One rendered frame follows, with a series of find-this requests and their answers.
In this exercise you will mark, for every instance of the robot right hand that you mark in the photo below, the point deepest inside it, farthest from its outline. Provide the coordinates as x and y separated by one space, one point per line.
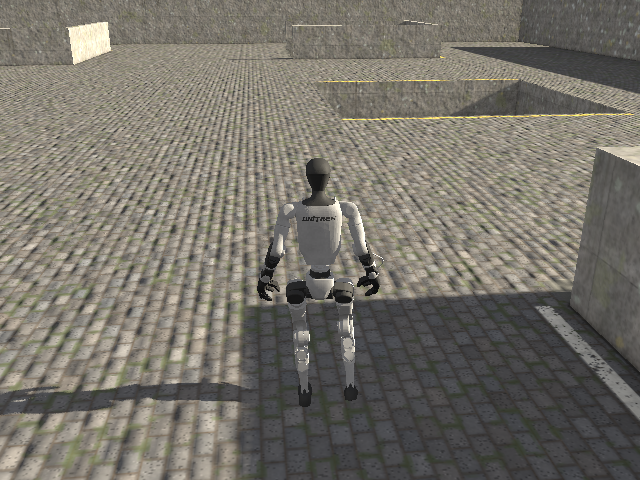
365 281

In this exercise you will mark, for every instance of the robot right foot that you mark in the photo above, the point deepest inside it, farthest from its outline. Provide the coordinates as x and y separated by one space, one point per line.
350 393

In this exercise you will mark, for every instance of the left robot forearm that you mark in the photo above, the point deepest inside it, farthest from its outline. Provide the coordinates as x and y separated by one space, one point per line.
269 266

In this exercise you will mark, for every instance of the robot torso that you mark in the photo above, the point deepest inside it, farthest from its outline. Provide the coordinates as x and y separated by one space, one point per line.
319 238

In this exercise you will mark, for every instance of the right robot forearm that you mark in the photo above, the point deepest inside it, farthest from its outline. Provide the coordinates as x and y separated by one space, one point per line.
368 263

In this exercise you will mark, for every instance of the robot left hand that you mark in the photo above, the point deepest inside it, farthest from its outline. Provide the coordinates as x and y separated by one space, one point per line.
268 286

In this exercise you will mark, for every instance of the robot right upper arm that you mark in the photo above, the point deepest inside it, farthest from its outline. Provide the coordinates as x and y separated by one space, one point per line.
350 210

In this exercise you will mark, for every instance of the robot left upper arm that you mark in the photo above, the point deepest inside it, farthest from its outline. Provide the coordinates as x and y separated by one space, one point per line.
287 211

